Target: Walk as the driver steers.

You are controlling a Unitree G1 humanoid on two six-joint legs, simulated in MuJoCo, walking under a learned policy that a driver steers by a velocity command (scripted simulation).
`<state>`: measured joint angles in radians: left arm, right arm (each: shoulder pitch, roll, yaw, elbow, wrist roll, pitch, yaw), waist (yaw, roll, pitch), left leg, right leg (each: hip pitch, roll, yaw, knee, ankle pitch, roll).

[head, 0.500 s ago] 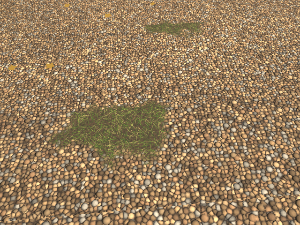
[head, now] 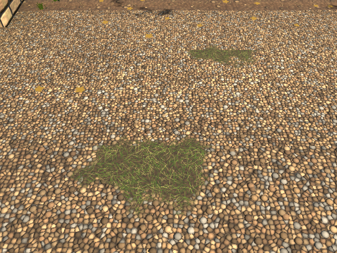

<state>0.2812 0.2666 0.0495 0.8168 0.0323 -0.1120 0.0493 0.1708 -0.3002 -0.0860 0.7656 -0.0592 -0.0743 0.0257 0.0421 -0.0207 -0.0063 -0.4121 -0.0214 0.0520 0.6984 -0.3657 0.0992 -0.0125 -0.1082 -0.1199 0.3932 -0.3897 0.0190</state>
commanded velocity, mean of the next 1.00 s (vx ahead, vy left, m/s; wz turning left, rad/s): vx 0.39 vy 0.00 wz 0.14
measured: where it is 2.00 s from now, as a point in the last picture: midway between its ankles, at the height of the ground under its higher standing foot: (155, 229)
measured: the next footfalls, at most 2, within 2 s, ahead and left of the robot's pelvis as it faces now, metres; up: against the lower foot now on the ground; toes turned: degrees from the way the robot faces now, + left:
left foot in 0.10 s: +0.12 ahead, +0.12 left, +0.00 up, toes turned +5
right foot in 0.48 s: +0.35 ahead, -0.04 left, +0.00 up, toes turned +12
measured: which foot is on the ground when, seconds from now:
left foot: up 0.00-0.08, down 0.10-0.46, up 0.48-0.78, down 0.80-1.00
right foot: down 0.00-0.12, up 0.14-0.46, down 0.48-0.82, up 0.84-1.00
